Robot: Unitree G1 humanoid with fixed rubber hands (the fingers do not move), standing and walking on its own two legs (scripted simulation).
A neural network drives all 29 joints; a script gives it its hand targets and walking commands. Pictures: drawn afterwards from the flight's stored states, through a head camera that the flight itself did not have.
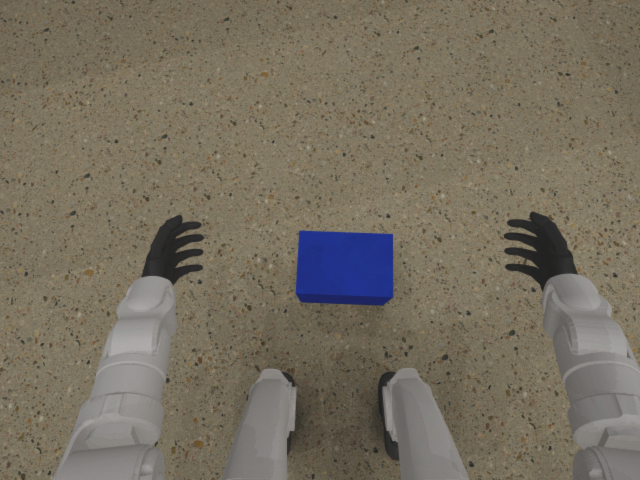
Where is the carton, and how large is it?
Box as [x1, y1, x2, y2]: [296, 231, 392, 305]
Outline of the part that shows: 299,231 296,294 300,301 382,305 392,297 392,234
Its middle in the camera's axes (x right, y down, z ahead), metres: +0.06 +0.07 +1.00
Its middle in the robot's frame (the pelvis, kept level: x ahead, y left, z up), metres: +0.46 -0.02 -0.59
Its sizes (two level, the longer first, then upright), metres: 0.224 0.151 0.183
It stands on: the floor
